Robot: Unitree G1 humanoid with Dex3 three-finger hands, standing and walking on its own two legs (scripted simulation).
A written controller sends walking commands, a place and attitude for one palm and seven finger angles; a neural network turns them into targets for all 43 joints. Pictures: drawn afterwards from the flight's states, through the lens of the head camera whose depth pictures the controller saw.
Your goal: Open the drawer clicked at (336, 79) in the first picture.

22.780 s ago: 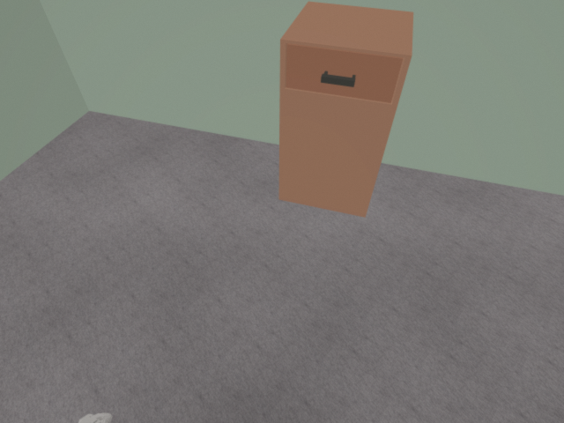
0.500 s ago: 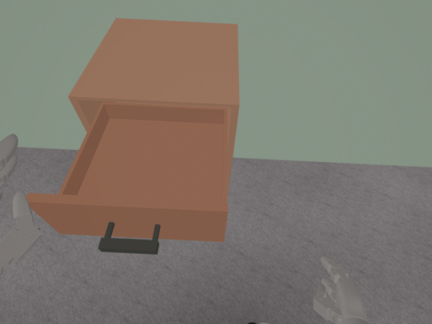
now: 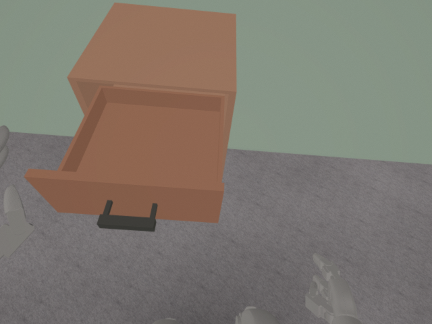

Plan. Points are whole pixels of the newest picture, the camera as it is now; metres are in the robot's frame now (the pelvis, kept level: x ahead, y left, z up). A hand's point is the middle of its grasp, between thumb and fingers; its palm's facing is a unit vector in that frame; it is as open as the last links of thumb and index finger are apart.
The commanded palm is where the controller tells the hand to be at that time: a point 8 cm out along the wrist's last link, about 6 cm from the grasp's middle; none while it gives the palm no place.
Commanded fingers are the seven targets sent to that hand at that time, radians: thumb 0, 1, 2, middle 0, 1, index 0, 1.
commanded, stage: step back with the hand held close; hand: left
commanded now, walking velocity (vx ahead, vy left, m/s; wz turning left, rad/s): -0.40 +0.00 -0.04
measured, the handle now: (129, 214) +0.33 +0.20 -0.07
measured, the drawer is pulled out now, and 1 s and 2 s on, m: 0.30 0.30 0.30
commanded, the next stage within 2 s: stop stepping back and stand still in 0.20 s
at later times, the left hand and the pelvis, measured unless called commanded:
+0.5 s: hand out of the picture +0.09 +0.17 +0.16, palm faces +0.23 -0.82 -0.53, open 7.4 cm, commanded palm +0.01 +0.23 +0.18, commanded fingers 0.00 0.90 0.90 -0.20 -0.30 -0.20 -0.30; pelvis -0.12 -0.05 +0.00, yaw +0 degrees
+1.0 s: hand out of the picture +0.01 +0.16 +0.17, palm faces +0.38 -0.78 -0.50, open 7.4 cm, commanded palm -0.05 +0.21 +0.18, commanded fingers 0.00 0.90 0.90 -0.20 -0.30 -0.20 -0.30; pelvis -0.17 -0.07 +0.00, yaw +1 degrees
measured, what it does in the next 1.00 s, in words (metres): walks backwards: right foot, then left foot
